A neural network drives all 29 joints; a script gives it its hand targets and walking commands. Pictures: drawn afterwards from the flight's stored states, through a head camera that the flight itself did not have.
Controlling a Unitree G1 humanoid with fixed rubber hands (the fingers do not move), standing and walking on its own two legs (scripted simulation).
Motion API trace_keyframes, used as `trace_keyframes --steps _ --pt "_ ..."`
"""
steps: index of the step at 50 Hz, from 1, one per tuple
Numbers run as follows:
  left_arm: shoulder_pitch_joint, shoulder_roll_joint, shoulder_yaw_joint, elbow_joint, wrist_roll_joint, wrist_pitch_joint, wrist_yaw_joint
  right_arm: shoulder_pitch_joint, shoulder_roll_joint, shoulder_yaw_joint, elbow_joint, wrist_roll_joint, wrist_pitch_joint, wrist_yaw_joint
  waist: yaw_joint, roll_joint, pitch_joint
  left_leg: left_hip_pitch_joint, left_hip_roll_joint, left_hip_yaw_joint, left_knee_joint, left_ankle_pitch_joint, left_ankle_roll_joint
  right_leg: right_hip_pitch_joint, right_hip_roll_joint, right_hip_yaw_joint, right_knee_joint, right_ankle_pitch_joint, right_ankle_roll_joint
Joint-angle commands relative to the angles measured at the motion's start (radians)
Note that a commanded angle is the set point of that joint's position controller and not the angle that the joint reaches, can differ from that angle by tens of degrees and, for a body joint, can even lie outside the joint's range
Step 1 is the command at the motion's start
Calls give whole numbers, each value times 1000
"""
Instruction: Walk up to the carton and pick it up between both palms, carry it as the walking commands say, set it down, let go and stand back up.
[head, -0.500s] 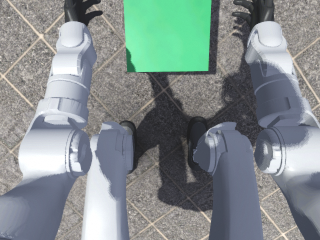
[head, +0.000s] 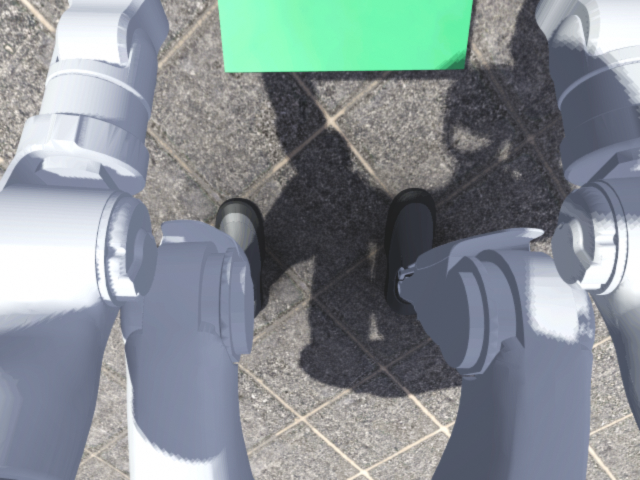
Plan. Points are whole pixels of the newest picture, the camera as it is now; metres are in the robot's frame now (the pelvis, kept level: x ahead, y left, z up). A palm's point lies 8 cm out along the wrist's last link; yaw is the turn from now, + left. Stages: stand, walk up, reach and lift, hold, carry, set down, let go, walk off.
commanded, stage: reach and lift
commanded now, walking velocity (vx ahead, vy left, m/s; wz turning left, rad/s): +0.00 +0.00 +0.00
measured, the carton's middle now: out of the picture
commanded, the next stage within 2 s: none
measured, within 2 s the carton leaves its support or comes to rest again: leaves its support in 1.50 s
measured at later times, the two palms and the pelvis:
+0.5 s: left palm out of the picture +0.55 +0.15 -0.21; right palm out of the picture +0.55 -0.16 -0.21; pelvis +0.00 +0.00 -0.01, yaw +0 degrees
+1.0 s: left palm out of the picture +0.55 +0.14 -0.21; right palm out of the picture +0.56 -0.15 -0.21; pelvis +0.00 +0.00 -0.01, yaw +0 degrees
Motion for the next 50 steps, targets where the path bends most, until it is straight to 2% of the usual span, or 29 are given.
trace_keyframes --steps 1,2,3,4,7,10,11,14,17,19,20,21,22,23,24,26,28,30,32,35,36,39,40,41,42,45,47,49,50 --pt "-260 99 -43 -122 -103 -30 3 -304 -79 75 -14 147 -29 7 36 43 -1456 549 -29 123 -65 284 32 704 33 4 -39 273 26" --pt "-243 82 -62 -97 -113 -26 -5 -301 -60 82 0 154 -27 10 27 39 -1418 525 -25 113 -82 251 39 684 28 -4 -35 256 26" --pt "-256 85 -62 -120 -110 -28 -5 -310 -60 84 -11 160 -28 11 34 59 -1436 545 -27 120 -73 265 35 697 31 0 -33 266 24" --pt "-253 97 -39 -111 -103 -27 -2 -309 -72 80 6 154 -23 12 45 48 -1408 528 -28 120 -70 248 33 682 27 3 -33 247 23" --pt "-258 84 -37 -83 -110 -21 -5 -312 -76 69 22 133 -23 12 28 27 -1374 500 -28 119 -72 225 33 671 25 1 -35 226 28" --pt "-259 69 -48 -88 -108 -23 -6 -343 -33 92 -2 150 -24 19 57 29 -1398 515 -32 125 -74 232 37 671 28 -1 -32 229 28" --pt "-262 50 -56 -85 -112 -21 -8 -347 -33 95 -3 144 -26 20 43 22 -1398 495 -32 122 -73 246 36 681 31 1 -34 251 28" --pt "-283 32 -75 -96 -117 -23 -11 -353 -3 99 -5 147 -28 23 36 29 -1404 519 -36 121 -71 248 36 683 33 -9 -24 259 32" --pt "-296 16 -76 -98 -115 -23 -10 -356 28 103 1 147 -22 27 39 45 -1387 527 -40 120 -82 236 34 672 34 -7 -28 252 27" --pt "-283 11 -63 -82 -106 -26 -6 -372 23 102 2 140 -26 26 55 22 -1369 513 -44 127 -78 226 37 668 40 -5 -36 223 33" --pt "-306 1 -72 -95 -101 -26 -8 -377 54 102 10 141 -22 28 51 41 -1378 514 -44 129 -79 232 31 667 40 -4 -32 242 30" --pt "-298 -16 -70 -75 -108 -21 -10 -369 45 96 22 128 -23 29 30 19 -1374 527 -46 120 -76 231 34 668 40 -9 -30 233 32" --pt "-292 -15 -64 -65 -95 -21 -9 -364 59 93 22 126 -19 30 40 34 -1358 523 -45 122 -77 221 35 652 41 -5 -30 222 34" --pt "-292 -35 -67 -76 -91 -20 -12 -359 69 93 31 118 -22 31 30 30 -1355 519 -51 122 -82 221 34 663 45 -12 -29 229 33" --pt "-287 -43 -55 -75 -75 -23 -13 -358 87 100 18 120 -20 34 56 40 -1357 522 -55 132 -76 238 33 671 48 -2 -31 244 31" --pt "-298 -43 -40 -89 -58 -26 -9 -357 79 78 35 96 -23 28 37 40 -1356 526 -59 132 -75 225 27 682 52 -4 -37 234 28" --pt "-287 -55 -30 -77 -42 -25 -5 -358 72 63 36 78 -26 22 32 37 -1353 515 -63 132 -72 225 25 681 56 -5 -37 237 31" --pt "-272 -70 -20 -66 -20 -24 -2 -358 62 41 38 56 -26 18 37 53 -1343 525 -72 129 -82 222 23 665 59 -10 -32 227 29" --pt "-275 -116 -18 -58 -7 -24 -14 -366 128 61 30 45 -26 26 39 31 -1322 512 -75 132 -81 221 25 683 65 -8 -42 230 32" --pt "-349 -229 -50 -95 -5 -23 -45 -415 252 72 30 26 -17 53 30 45 -1316 519 -84 128 -88 222 25 665 70 -9 -38 229 28" --pt "-350 -267 -49 -90 11 -18 -54 -419 306 85 30 23 -14 65 39 43 -1307 509 -86 129 -88 217 26 665 74 -7 -39 225 24" --pt "-413 -537 -106 -84 24 4 -130 -486 581 121 15 6 1 140 24 56 -1271 504 -96 128 -76 211 29 617 88 -15 -28 211 17" --pt "-454 -616 -108 -114 32 10 -156 -512 690 143 11 0 13 169 34 41 -1263 492 -103 132 -73 214 30 623 90 -15 -28 214 17" --pt "-467 -723 -135 -116 30 23 -188 -527 779 154 0 -6 22 197 24 68 -1248 495 -105 137 -67 216 26 598 98 -20 -25 205 12" --pt "-461 -760 -131 -124 40 33 -208 -534 827 162 -9 -6 34 219 30 46 -1228 473 -107 137 -61 202 30 588 98 -22 -23 190 13" --pt "-477 -849 -137 -158 40 58 -259 -504 904 156 -31 -27 58 262 12 28 -1206 416 -107 139 -47 176 31 565 107 -34 -16 175 8" --pt "-443 -894 -126 -148 67 76 -280 -516 936 153 -54 -31 68 286 36 51 -1181 379 -106 147 -48 165 34 534 109 -30 -13 163 5" --pt "-443 -919 -136 -168 57 83 -292 -501 946 150 -59 -31 75 298 20 53 -1196 390 -106 146 -49 168 37 520 109 -43 -8 159 5" --pt "-458 -933 -142 -187 47 89 -300 -474 956 148 -42 -37 82 301 1 36 -1186 377 -103 139 -39 177 36 522 107 -39 -3 171 0"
